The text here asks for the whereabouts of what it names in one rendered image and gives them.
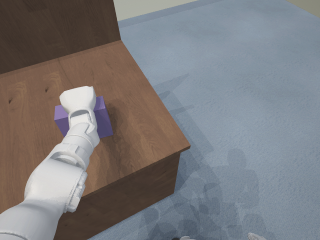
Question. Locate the left robot forearm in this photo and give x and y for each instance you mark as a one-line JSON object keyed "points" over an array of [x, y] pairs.
{"points": [[77, 146]]}

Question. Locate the robot left hand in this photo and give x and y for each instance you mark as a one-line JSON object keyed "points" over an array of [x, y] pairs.
{"points": [[84, 96]]}

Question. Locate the robot left upper arm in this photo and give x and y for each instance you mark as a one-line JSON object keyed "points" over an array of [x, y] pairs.
{"points": [[56, 189]]}

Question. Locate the table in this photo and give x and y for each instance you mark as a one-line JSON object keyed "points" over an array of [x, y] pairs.
{"points": [[51, 46]]}

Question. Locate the sponge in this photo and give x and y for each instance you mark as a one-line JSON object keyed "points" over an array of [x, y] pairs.
{"points": [[104, 128]]}

